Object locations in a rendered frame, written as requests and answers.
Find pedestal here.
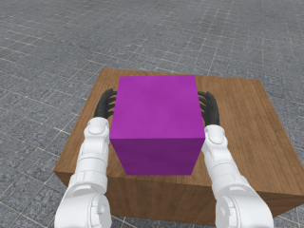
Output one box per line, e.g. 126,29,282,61
53,67,304,226

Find carton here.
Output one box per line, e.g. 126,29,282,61
109,74,206,176

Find robot right forearm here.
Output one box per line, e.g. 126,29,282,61
201,124,274,228

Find robot right upper arm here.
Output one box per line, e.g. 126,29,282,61
215,193,283,228

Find robot left upper arm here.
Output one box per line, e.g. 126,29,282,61
55,192,112,228

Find left robot hand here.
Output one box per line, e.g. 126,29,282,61
93,88,118,119

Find robot left forearm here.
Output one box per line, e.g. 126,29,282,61
54,117,110,228

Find right robot hand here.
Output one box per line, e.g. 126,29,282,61
198,91,220,127

